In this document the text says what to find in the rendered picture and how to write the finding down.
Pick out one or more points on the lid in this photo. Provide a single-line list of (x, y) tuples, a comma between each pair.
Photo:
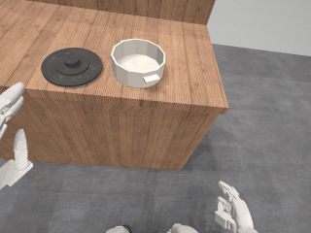
[(56, 72)]

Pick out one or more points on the pot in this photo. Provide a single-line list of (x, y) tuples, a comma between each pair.
[(137, 63)]

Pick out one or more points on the knob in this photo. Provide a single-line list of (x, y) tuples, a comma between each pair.
[(71, 60)]

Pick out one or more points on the table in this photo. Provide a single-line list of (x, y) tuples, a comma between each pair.
[(105, 122)]

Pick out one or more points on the left robot hand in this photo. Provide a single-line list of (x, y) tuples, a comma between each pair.
[(10, 102)]

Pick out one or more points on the right robot hand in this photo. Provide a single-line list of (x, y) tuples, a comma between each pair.
[(232, 215)]

